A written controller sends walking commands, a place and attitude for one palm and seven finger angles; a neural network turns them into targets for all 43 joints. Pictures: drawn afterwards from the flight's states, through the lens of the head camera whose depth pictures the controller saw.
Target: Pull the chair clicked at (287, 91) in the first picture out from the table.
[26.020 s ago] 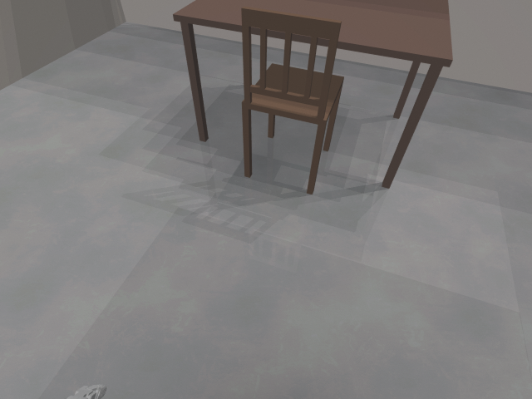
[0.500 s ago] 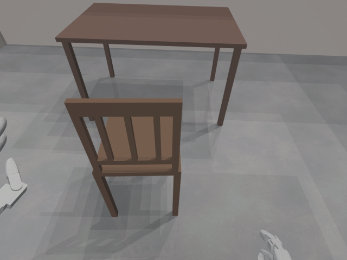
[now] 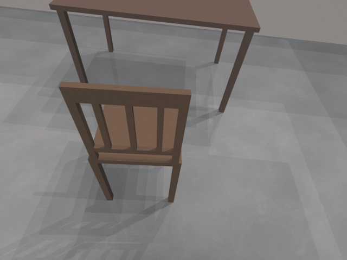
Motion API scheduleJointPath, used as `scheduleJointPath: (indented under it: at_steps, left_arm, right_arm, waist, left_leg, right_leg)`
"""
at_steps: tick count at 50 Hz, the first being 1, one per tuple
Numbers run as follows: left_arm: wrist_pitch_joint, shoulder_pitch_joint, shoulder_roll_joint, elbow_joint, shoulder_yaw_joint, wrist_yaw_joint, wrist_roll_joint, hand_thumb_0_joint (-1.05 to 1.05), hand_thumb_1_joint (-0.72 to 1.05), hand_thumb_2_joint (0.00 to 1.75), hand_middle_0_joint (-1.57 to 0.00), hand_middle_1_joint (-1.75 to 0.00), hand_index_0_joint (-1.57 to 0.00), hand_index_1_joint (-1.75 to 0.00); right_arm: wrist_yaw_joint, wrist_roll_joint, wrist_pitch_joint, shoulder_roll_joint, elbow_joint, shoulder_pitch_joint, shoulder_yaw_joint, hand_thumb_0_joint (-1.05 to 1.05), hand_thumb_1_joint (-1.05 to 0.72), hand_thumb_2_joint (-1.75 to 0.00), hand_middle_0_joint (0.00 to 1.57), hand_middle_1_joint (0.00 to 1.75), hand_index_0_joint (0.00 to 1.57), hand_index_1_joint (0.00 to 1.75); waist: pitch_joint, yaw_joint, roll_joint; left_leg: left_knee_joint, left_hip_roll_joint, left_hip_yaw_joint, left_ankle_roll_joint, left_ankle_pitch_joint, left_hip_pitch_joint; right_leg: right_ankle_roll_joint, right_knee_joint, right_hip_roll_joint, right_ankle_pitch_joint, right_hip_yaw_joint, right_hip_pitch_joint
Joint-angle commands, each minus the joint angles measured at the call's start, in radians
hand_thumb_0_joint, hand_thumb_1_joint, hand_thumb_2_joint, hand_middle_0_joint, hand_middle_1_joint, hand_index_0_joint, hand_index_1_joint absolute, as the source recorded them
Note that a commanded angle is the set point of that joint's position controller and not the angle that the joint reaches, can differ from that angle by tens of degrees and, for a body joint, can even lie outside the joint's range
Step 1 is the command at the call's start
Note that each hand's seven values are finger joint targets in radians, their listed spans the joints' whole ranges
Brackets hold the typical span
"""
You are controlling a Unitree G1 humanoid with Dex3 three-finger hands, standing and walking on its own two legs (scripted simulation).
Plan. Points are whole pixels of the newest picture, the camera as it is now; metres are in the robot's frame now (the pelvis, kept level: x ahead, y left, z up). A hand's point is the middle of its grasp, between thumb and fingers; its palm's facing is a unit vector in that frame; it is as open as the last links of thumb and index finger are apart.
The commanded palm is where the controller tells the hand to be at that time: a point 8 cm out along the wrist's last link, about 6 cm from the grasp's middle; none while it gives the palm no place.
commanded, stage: let the arm hang, fingers relaxed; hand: left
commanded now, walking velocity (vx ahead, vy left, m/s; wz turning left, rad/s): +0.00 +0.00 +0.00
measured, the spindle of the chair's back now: (131, 128) +0.53 +0.17 -0.10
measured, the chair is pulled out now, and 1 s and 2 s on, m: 0.61 0.61 0.61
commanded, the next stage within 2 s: look to check the result in 0.76 s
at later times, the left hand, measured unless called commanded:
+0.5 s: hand out of the picture +0.00 +0.14 -0.17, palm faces +0.04 -0.98 -0.17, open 7.4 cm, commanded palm none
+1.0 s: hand out of the picture +0.00 +0.13 -0.17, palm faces +0.06 -0.98 -0.17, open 7.4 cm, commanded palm none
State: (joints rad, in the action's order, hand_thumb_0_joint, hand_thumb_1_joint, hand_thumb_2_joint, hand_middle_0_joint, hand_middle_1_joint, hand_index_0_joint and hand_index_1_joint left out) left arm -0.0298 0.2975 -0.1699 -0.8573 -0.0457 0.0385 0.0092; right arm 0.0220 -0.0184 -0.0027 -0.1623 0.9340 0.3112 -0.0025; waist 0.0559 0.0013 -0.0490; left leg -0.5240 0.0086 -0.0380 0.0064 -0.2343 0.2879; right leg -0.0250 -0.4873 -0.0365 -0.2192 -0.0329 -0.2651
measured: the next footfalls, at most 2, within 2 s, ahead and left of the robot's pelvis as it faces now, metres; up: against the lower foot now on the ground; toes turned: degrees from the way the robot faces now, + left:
none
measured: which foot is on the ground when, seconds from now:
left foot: down 0.00-1.00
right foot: down 0.00-1.00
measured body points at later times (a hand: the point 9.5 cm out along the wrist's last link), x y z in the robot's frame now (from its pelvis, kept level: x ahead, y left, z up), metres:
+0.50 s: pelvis +0.01 -0.01 +0.00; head +0.02 -0.02 +0.45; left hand +0.00 +0.19 -0.15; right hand -0.01 -0.21 -0.16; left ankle +0.03 +0.12 -0.74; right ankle +0.02 -0.14 -0.74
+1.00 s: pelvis +0.01 -0.03 +0.00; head +0.03 -0.03 +0.45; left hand +0.00 +0.18 -0.16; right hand -0.01 -0.23 -0.16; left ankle +0.03 +0.12 -0.74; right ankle +0.02 -0.14 -0.74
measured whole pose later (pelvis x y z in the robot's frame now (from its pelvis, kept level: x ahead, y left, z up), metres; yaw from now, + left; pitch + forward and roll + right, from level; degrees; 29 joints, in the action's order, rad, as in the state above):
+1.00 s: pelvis +0.01 -0.03 +0.00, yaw +0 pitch -1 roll +0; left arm -0.01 0.32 -0.11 -1.07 0.00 0.04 0.00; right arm 0.04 -0.01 0.00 -0.11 1.08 0.35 0.00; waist 0.06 0.00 0.01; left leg -0.47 -0.02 -0.05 -0.03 -0.23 0.22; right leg 0.01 -0.47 -0.01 -0.24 -0.05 -0.22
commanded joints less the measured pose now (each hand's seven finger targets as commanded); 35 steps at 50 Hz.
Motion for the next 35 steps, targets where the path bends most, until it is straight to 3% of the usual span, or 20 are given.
scheduleJointPath:
  at_steps: [1, 4, 7, 15, 20, 23, 24, 27, 29, 33, 35]
  left_arm:
    - [0.029, 0.065, -0.098, -0.029, 0.013, -0.007, 0.005, 0.0, 0.9, 0.9, -0.2, -0.3, -0.2, -0.3]
    - [0.027, 0.062, -0.099, -0.084, 0.026, -0.009, 0.002, 0.0, 0.9, 0.9, -0.2, -0.3, -0.2, -0.3]
    - [0.029, 0.076, -0.095, -0.128, 0.035, -0.007, -0.002, 0.0, 0.9, 0.9, -0.2, -0.3, -0.2, -0.3]
    - [0.027, 0.104, -0.079, -0.179, 0.043, 0.001, -0.002, 0.0, 0.9, 0.9, -0.2, -0.3, -0.2, -0.3]
    - [0.028, 0.111, -0.064, -0.185, 0.041, 0.004, -0.001, 0.0, 0.9, 0.9, -0.2, -0.3, -0.2, -0.3]
    - [0.03, 0.11, -0.055, -0.181, 0.037, 0.005, 0.0, 0.0, 0.9, 0.9, -0.2, -0.3, -0.2, -0.3]
    - [0.028, 0.108, -0.053, -0.183, 0.037, 0.005, 0.001, 0.0, 0.9, 0.9, -0.2, -0.3, -0.2, -0.3]
    - [0.03, 0.113, -0.047, -0.184, 0.033, 0.005, 0.0, 0.0, 0.9, 0.9, -0.2, -0.3, -0.2, -0.3]
    - [0.03, 0.105, -0.045, -0.185, 0.035, 0.004, 0.0, 0.0, 0.9, 0.9, -0.2, -0.3, -0.2, -0.3]
    - [0.031, 0.11, -0.041, -0.183, 0.031, 0.003, -0.001, 0.0, 0.9, 0.9, -0.2, -0.3, -0.2, -0.3]
    - [0.03, 0.107, -0.043, -0.182, 0.031, 0.004, 0.0, 0.0, 0.9, 0.9, -0.2, -0.3, -0.2, -0.3]
  right_arm:
    - [0.008, 0.003, -0.023, -0.087, -0.015, 0.065, -0.019, 0.0, -0.9, -0.9, 0.2, 0.3, 0.2, 0.3]
    - [0.009, 0.006, -0.017, -0.085, 0.021, 0.088, -0.016, 0.0, -0.9, -0.9, 0.2, 0.3, 0.2, 0.3]
    - [0.01, 0.008, -0.016, -0.085, 0.049, 0.111, -0.014, 0.0, -0.9, -0.9, 0.2, 0.3, 0.2, 0.3]
    - [0.009, 0.008, -0.007, -0.064, 0.096, 0.131, -0.011, 0.0, -0.9, -0.9, 0.2, 0.3, 0.2, 0.3]
    - [0.009, 0.007, -0.005, -0.043, 0.111, 0.126, -0.01, 0.0, -0.9, -0.9, 0.2, 0.3, 0.2, 0.3]
    - [0.01, 0.006, -0.008, -0.033, 0.119, 0.136, -0.01, 0.0, -0.9, -0.9, 0.2, 0.3, 0.2, 0.3]
    - [0.01, 0.007, -0.005, -0.027, 0.121, 0.13, -0.011, 0.0, -0.9, -0.9, 0.2, 0.3, 0.2, 0.3]
    - [0.012, 0.005, -0.008, -0.021, 0.121, 0.136, -0.011, 0.0, -0.9, -0.9, 0.2, 0.3, 0.2, 0.3]
    - [0.013, 0.007, -0.007, -0.014, 0.126, 0.134, -0.011, 0.0, -0.9, -0.9, 0.2, 0.3, 0.2, 0.3]
    - [0.014, 0.005, -0.009, -0.016, 0.124, 0.141, -0.012, 0.0, -0.9, -0.9, 0.2, 0.3, 0.2, 0.3]
    - [0.014, 0.005, -0.008, -0.014, 0.127, 0.138, -0.013, 0.0, -0.9, -0.9, 0.2, 0.3, 0.2, 0.3]
  waist:
    - [-0.101, 0.001, 0.164]
    - [-0.036, 0.0, 0.131]
    - [-0.032, -0.002, 0.073]
    - [0.036, -0.001, 0.027]
    - [0.065, 0.0, 0.042]
    - [0.039, -0.001, 0.033]
    - [0.074, 0.002, 0.027]
    - [0.039, 0.0, 0.058]
    - [0.069, 0.002, 0.066]
    - [0.033, 0.0, 0.046]
    - [0.056, 0.001, 0.064]
  left_leg:
    - [0.125, -0.093, -0.09, 0.045, 0.177, -0.046]
    - [0.141, -0.092, -0.09, 0.049, 0.132, -0.024]
    - [0.14, -0.089, -0.082, 0.045, 0.113, -0.038]
    - [0.155, -0.081, -0.074, 0.046, 0.025, -0.012]
    - [0.15, -0.075, -0.063, 0.042, 0.004, -0.006]
    - [0.147, -0.073, -0.063, 0.041, 0.006, -0.013]
    - [0.149, -0.074, -0.058, 0.042, -0.004, 0.0]
    - [0.143, -0.071, -0.059, 0.04, 0.007, -0.011]
    - [0.149, -0.076, -0.06, 0.041, 0.006, 0.0]
    - [0.139, -0.074, -0.057, 0.038, 0.014, -0.021]
    - [0.145, -0.077, -0.061, 0.038, 0.012, -0.01]
  right_leg:
    - [0.066, 0.081, -0.051, 0.11, 0.056, 0.115]
    - [0.071, 0.105, -0.053, 0.09, 0.054, 0.1]
    - [0.072, 0.112, -0.063, 0.071, 0.061, 0.095]
    - [0.074, 0.13, -0.061, -0.015, 0.069, 0.051]
    - [0.077, 0.133, -0.061, -0.045, 0.075, 0.02]
    - [0.079, 0.129, -0.061, -0.051, 0.078, 0.027]
    - [0.08, 0.138, -0.056, -0.058, 0.071, 0.014]
    - [0.083, 0.13, -0.059, -0.049, 0.081, 0.026]
    - [0.082, 0.135, -0.053, -0.042, 0.071, 0.019]
    - [0.084, 0.131, -0.058, -0.039, 0.077, 0.026]
    - [0.084, 0.131, -0.054, -0.039, 0.075, 0.018]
